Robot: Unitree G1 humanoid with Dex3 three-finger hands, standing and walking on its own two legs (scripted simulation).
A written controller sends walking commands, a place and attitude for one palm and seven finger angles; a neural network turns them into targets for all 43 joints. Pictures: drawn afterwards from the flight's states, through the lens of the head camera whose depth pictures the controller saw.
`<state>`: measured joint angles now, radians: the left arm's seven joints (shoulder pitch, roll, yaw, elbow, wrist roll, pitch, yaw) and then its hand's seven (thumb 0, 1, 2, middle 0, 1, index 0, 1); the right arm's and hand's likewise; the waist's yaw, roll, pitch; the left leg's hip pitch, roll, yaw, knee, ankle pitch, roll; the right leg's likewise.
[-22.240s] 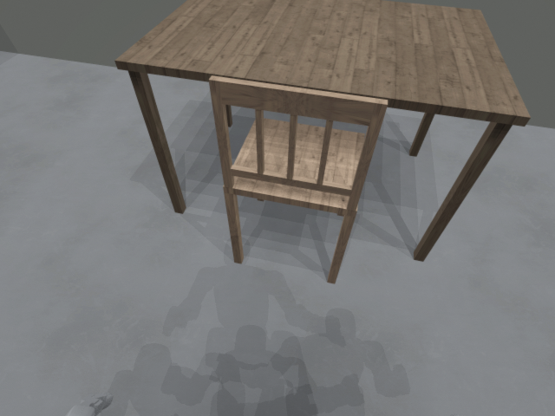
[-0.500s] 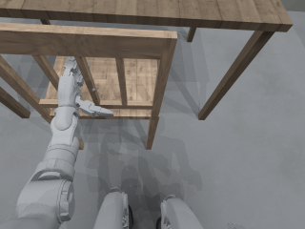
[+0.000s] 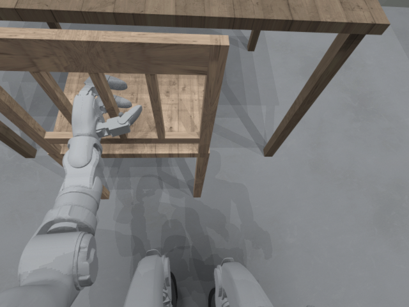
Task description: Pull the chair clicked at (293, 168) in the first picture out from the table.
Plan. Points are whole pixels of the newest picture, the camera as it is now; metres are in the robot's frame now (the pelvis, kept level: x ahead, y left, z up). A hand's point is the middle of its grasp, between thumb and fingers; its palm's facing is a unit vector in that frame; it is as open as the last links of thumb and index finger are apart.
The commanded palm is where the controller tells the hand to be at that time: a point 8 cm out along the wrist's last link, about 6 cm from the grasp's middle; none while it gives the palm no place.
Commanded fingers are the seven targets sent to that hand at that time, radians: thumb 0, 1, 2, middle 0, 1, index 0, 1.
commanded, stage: hook a spindle and tug to test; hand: left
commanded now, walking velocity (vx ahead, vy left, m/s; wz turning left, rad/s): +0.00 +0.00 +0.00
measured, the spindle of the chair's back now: (112, 108) +0.50 +0.16 +0.01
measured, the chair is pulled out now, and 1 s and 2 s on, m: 0.00 0.06 0.18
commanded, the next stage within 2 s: step backward, pulling the chair out in 0.74 s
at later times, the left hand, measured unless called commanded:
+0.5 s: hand (119, 126) +0.45 +0.14 +0.03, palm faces -0.01 -1.00 -0.02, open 5.0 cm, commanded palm +0.41 +0.18 +0.03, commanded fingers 0.00 0.90 0.90 -0.50 -1.45 -0.50 -1.45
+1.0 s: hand (116, 138) +0.42 +0.14 +0.04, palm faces +0.04 -0.99 -0.12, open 5.1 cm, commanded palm +0.40 +0.19 +0.04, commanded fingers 0.00 0.90 0.90 -0.50 -1.45 -0.50 -1.45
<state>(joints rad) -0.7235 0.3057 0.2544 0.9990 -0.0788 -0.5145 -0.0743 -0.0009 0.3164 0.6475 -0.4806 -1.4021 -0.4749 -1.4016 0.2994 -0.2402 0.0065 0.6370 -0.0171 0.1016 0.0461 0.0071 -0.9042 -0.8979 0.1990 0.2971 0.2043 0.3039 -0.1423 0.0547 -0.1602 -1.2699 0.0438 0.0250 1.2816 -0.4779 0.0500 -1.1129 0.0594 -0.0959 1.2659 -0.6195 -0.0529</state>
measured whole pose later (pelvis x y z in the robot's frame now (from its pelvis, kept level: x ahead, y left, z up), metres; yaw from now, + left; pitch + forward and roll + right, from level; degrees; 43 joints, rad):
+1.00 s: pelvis +0.02 +0.01 +0.06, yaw +0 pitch +17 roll -2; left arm -0.41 0.20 0.09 0.71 -0.09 -0.20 0.08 0.03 0.78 0.83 -0.38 -1.25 -0.43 -1.45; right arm 0.26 -0.22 0.02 0.54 0.06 0.16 -0.05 0.01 -0.91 -0.90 0.20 0.30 0.20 0.30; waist -0.09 0.05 -0.07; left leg -0.87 0.02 0.07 0.98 -0.40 0.06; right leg -0.73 0.05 -0.03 0.96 -0.50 -0.02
